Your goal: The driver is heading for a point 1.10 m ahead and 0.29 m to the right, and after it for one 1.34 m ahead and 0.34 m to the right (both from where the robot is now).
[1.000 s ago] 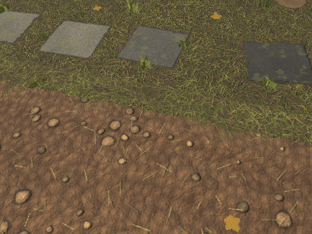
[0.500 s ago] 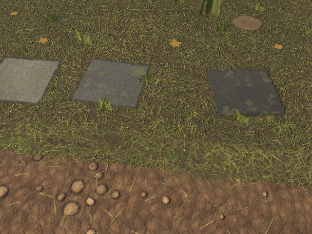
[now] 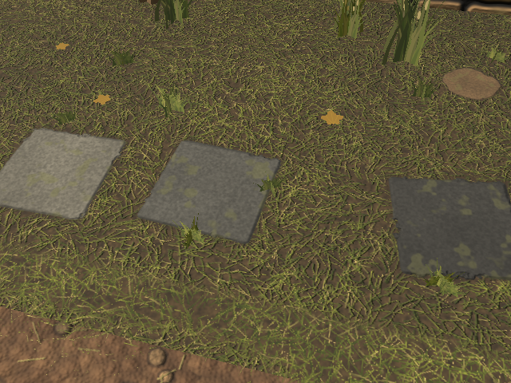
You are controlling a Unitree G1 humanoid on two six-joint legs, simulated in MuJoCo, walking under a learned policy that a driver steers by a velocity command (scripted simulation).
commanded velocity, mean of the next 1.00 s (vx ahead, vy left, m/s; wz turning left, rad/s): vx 0.29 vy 0.00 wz -0.30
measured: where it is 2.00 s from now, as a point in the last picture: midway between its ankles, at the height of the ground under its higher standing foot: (363, 287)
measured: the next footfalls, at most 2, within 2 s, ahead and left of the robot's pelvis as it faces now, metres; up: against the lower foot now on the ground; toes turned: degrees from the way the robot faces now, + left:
left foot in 0.24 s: +0.33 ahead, +0.15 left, +0.00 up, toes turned +3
right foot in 0.74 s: +0.48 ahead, -0.07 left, +0.00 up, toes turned -12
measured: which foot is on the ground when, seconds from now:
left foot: up 0.00-0.22, down 0.24-0.74, up 0.76-1.00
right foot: down 0.00-0.26, up 0.28-0.72, down 0.74-1.00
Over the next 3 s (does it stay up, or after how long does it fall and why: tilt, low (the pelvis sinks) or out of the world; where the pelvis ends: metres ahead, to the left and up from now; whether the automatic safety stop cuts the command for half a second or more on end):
stays up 1.22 -0.43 -0.01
